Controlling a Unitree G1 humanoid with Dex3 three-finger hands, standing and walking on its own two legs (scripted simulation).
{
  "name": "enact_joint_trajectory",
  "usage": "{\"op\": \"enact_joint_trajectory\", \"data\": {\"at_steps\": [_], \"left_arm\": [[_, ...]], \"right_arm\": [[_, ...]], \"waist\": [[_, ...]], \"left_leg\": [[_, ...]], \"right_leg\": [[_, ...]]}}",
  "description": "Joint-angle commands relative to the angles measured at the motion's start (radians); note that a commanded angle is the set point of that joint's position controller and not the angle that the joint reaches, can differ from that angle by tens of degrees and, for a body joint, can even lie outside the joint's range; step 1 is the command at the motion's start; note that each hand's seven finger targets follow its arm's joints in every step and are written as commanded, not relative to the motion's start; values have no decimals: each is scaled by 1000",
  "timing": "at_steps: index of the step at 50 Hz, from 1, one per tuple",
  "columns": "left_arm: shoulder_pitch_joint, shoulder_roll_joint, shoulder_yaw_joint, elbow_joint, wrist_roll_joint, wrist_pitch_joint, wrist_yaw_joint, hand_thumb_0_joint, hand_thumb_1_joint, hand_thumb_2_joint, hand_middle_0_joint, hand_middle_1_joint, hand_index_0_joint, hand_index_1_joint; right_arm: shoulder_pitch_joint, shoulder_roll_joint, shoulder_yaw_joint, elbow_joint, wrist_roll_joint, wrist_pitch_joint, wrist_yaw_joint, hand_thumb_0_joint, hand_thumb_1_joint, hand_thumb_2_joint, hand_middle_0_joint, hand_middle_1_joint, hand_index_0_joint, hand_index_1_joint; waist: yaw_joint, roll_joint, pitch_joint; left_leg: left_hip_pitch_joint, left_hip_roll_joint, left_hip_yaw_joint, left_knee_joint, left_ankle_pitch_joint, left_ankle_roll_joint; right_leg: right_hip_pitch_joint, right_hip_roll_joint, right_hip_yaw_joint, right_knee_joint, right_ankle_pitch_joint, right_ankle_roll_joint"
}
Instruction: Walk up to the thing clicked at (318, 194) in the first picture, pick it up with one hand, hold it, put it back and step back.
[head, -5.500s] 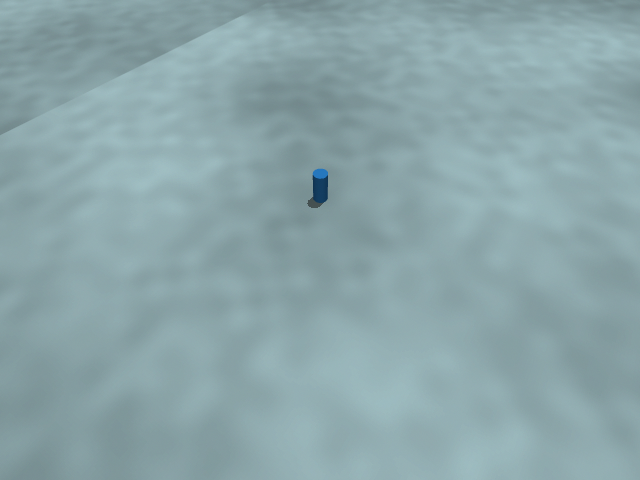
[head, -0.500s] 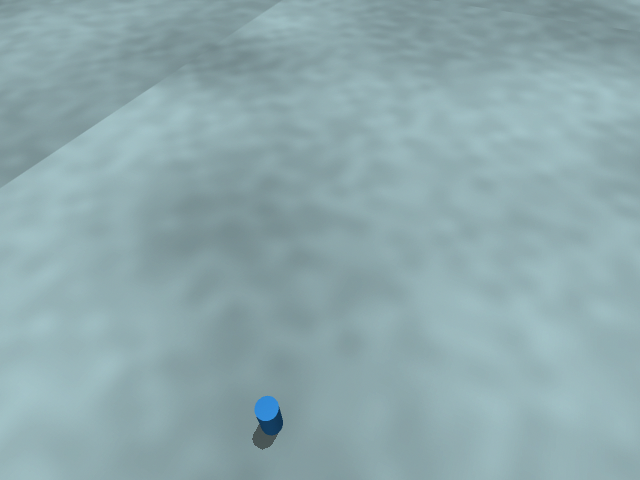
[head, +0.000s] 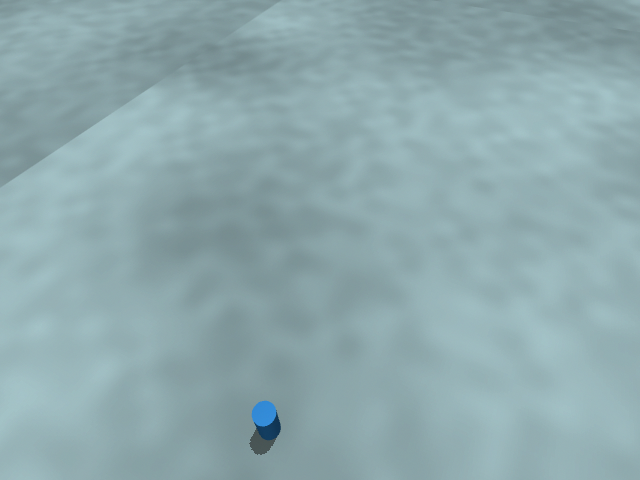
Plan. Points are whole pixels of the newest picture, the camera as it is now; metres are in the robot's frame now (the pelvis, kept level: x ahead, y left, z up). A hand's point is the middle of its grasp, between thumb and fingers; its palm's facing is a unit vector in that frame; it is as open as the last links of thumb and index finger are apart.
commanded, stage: stand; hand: left
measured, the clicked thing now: (267, 421) +0.39 +0.17 -0.71
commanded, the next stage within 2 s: go down in 1.70 s
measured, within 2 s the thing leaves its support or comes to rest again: neither
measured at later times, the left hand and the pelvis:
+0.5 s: hand out of the picture +0.08 +0.25 -0.15, palm faces -0.02 -0.94 -0.34, open 7.4 cm; pelvis +0.00 -0.01 +0.00, yaw +0 degrees
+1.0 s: hand out of the picture +0.08 +0.25 -0.15, palm faces -0.02 -0.94 -0.35, open 7.4 cm; pelvis +0.00 -0.01 +0.00, yaw +0 degrees
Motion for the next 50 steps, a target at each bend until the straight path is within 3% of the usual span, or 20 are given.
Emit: {"op": "enact_joint_trajectory", "data": {"at_steps": [1,21,31,50], "left_arm": [[-38,217,35,-56,-2,-22,19,0,900,900,-200,-300,-200,-300],[-27,219,33,-63,1,-23,20,0,900,900,-200,-300,-200,-300],[-23,227,33,-63,1,-24,21,0,899,900,-200,-300,-200,-300],[-13,231,33,-69,4,-25,21,0,899,900,-200,-300,-200,-300]], "right_arm": [[-43,-211,-33,-59,0,-18,-17,0,-900,-900,200,300,200,300],[-36,-213,-31,-66,-2,-14,-17,0,-900,-900,200,300,200,300],[-27,-211,-30,-67,-3,-13,-16,0,-900,-900,200,300,200,300],[-17,-214,-34,-71,-4,-13,-17,0,-900,-900,200,300,200,300]], "waist": [[5,-17,-102],[6,-2,-91],[6,-15,-73],[8,-5,-84]], "left_leg": [[20,126,-98,-35,180,19],[8,123,-96,-33,138,25],[1,124,-100,-40,96,24],[3,124,-104,-38,113,26]], "right_leg": [[32,-113,99,-37,181,-27],[26,-113,104,-51,169,-31],[12,-111,104,-60,110,-31],[20,-112,99,-51,125,-33]]}}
